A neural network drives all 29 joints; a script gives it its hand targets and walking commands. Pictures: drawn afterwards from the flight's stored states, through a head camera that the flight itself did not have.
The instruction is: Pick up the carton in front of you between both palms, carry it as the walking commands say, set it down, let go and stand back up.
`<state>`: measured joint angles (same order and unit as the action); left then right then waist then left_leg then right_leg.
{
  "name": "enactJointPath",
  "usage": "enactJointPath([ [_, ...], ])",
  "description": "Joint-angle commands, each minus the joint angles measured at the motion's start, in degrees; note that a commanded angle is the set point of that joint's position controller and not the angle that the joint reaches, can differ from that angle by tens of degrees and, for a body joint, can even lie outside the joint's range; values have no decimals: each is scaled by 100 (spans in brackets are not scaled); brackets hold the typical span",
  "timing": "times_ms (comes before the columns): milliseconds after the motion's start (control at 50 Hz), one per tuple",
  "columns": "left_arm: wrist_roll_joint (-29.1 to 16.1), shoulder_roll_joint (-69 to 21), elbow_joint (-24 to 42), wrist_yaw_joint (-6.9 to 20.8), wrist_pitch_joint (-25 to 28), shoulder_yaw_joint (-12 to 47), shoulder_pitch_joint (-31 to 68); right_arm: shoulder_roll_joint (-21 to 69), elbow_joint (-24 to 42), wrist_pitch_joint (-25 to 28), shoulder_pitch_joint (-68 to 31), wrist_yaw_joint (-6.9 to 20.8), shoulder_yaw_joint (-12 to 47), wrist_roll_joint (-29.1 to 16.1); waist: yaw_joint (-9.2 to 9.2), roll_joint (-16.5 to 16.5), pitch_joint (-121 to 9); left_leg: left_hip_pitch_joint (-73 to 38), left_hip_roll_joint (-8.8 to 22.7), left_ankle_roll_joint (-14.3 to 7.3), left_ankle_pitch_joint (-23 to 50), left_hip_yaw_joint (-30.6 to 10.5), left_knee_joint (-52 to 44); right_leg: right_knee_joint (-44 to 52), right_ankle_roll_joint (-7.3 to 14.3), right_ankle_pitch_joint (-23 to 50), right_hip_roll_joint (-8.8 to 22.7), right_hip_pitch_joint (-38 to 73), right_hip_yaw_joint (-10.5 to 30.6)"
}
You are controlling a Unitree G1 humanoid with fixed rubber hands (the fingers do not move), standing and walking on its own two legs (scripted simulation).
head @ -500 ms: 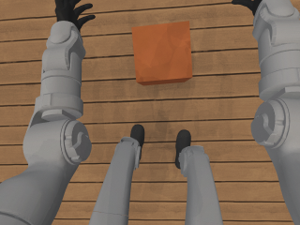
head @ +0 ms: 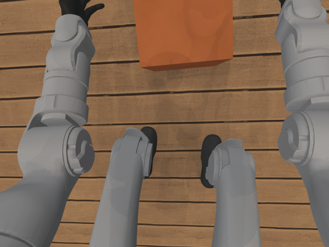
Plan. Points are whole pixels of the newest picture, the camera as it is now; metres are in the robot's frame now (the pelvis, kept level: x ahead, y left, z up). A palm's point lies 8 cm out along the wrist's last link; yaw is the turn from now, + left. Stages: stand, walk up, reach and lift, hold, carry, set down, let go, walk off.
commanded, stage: reach and lift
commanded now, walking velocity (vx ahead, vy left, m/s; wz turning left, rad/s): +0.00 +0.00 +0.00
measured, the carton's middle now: (182, 29) +0.55 +0.02 -0.37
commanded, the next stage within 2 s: none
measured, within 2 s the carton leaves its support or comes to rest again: leaves its support in 1.28 s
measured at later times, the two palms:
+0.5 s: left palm (112, 29) +0.53 +0.20 -0.30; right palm (260, 17) +0.57 -0.17 -0.30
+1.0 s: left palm (120, 26) +0.53 +0.17 -0.29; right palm (248, 15) +0.57 -0.13 -0.29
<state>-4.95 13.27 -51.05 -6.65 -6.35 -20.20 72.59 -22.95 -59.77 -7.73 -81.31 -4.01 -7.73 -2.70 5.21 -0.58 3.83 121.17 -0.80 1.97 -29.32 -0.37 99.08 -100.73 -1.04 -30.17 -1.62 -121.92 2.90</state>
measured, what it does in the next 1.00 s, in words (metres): lowers itself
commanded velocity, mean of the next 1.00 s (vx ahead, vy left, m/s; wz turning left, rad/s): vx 0.00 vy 0.00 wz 0.00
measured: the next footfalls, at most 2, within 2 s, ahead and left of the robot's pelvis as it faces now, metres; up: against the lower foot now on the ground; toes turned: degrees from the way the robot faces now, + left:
none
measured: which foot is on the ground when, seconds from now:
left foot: down 0.00-1.00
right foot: down 0.00-1.00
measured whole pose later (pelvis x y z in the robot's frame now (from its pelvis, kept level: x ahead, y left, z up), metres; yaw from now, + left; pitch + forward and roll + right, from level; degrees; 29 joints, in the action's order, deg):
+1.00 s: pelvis -0.03 +0.00 -0.12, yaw +0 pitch +34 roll +2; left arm -6.6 15.2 -63.2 -7.9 -6.7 -16.3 92.7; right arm -23.0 -72.1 -7.6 -101.0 -4.8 -1.2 -6.1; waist 3.8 0.9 30.0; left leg 126.2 -1.6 3.0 -32.6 -0.6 124.9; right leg -126.9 -1.1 -33.6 -2.2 -127.1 2.8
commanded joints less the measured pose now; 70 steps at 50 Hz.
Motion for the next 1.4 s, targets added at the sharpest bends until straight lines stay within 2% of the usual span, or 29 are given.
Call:
enactJointPath([
  [0,-401,999,646,-128,-14,298,1750,-847,708,17,-2351,-81,399,-429,265,-764,-7511,-3427,-213,218,2530,562,26,-145,-71,2471,-193,4358,-368],
  [100,-586,1171,143,-183,-207,472,2433,-1049,140,-155,-2973,-43,642,-678,296,-820,-6705,-2937,-101,180,1402,616,455,-536,-30,1268,-82,3896,-376],
  [180,-522,1155,-408,-136,-147,493,2790,-1092,-455,-103,-3174,40,668,-701,260,-666,-5736,-2640,-33,142,1021,549,806,-796,-6,808,-7,3255,-313],
  [280,-410,1217,-824,-67,57,500,3121,-1143,-848,86,-3364,97,688,-707,222,-453,-5064,-2549,-13,128,1243,451,1286,-1221,-16,959,29,2829,-225],
  [360,-537,1368,-720,-96,218,627,3440,-1314,-688,251,-3661,65,839,-859,236,-419,-5425,-2790,-24,118,1782,438,1618,-1592,-23,1448,49,3063,-204],
  [400,-663,1458,-662,-111,264,722,3583,-1329,-519,290,-3837,26,899,-892,173,-586,-5396,-2762,-26,82,1936,382,1699,-1736,-49,1616,40,3041,-252],
  [480,-764,1403,-716,-120,300,922,3567,-1206,-388,325,-3761,4,979,-1024,128,-461,-5479,-3151,-71,64,2449,356,1909,-1900,-63,2017,-9,3077,-304],
  [540,-796,1305,-819,-141,280,980,3332,-1121,-383,321,-3554,-8,1059,-1089,162,-454,-5712,-3403,-112,63,2619,385,1937,-1947,-68,2145,-49,3164,-370],
  [580,-760,1225,-974,-153,265,941,3088,-1015,-511,304,-3333,1,1100,-1095,209,-477,-5683,-3352,-136,74,2608,418,1914,-1944,-71,2140,-68,3134,-384],
  [640,-632,1091,-1156,-114,269,819,2920,-861,-757,287,-3053,36,994,-966,176,-471,-5144,-2936,-155,88,2313,432,1874,-1867,-74,1900,-74,2786,-350],
  [720,-432,1031,-1034,-60,297,641,3067,-808,-748,297,-3063,36,777,-747,96,-380,-4817,-2740,-163,94,2084,423,1843,-1753,-62,1683,-89,2544,-312],
  [800,-493,806,-791,-30,276,778,3482,-579,-590,282,-3432,10,845,-757,59,-362,-4891,-2787,-192,85,1898,429,1799,-1695,-34,1544,-123,2728,-318],
  [880,-389,119,-711,90,173,808,3815,176,-506,194,-3782,99,889,-619,64,-409,-4614,-2846,-287,75,1570,472,1786,-1663,-15,1290,-223,2933,-370],
  [900,-299,-115,-732,146,139,750,3832,292,-514,169,-3780,122,793,-458,-15,-360,-4513,-2843,-309,99,1474,494,1801,-1638,-14,1224,-243,2982,-381],
  [940,-280,-2144,-502,627,-16,1251,4626,2519,-478,48,-4309,601,1213,-466,-23,-394,-4349,-2748,-405,66,1345,521,1824,-1683,37,1154,-372,2979,-390],
  [980,-130,-3569,-445,1144,-247,1437,4905,4060,-485,-128,-4190,1118,1145,-322,-44,-432,-3864,-2463,-484,50,1100,542,1878,-1785,85,1060,-440,2818,-409],
  [1020,-79,-4312,-223,1528,-450,1511,4930,4935,-330,-288,-3900,1496,996,-231,-69,-396,-3568,-2194,-522,-15,946,563,1910,-1799,149,923,-464,2495,-462],
  [1060,-57,-4564,-14,1738,-580,1609,4861,5310,-168,-389,-3684,1693,902,-217,-28,-351,-3515,-2114,-514,-79,990,563,1937,-1836,179,884,-483,2258,-518],
  [1120,-319,-4986,238,1839,-674,1818,4763,5583,164,-467,-3716,1734,1073,-327,-97,-352,-3965,-2342,-525,-125,1381,526,2034,-1885,208,1131,-493,2302,-574],
  [1180,-641,-5410,613,1845,-722,2151,4937,6028,646,-496,-3900,1715,1353,-559,-123,-394,-5084,-2729,-542,-112,1991,537,2101,-1959,231,1784,-510,2856,-577],
  [1240,-905,-5819,1384,1759,-787,2561,5100,6552,1587,-542,-4217,1613,1793,-840,-50,-401,-7177,-3511,-596,-68,2873,621,2060,-1963,202,2746,-558,3781,-617],
  [1300,-936,-6129,2065,1705,-974,2785,5082,6935,2593,-682,-4383,1482,2090,-914,-40,-466,-9372,-4096,-660,-56,3701,624,1916,-1860,153,3710,-615,4708,-616],
  [1340,-806,-6329,2414,1623,-1090,2940,5038,7253,2936,-814,-4261,1330,2197,-819,-58,-559,-10161,-3859,-737,-19,3543,723,1735,-1702,78,3814,-680,5129,-614],
  [1380,-638,-6419,2452,1619,-1235,2966,4834,7433,2809,-993,-3868,1295,2158,-653,-52,-517,-9912,-3678,-767,1,3183,755,1476,-1441,28,3505,-741,5007,-649],
])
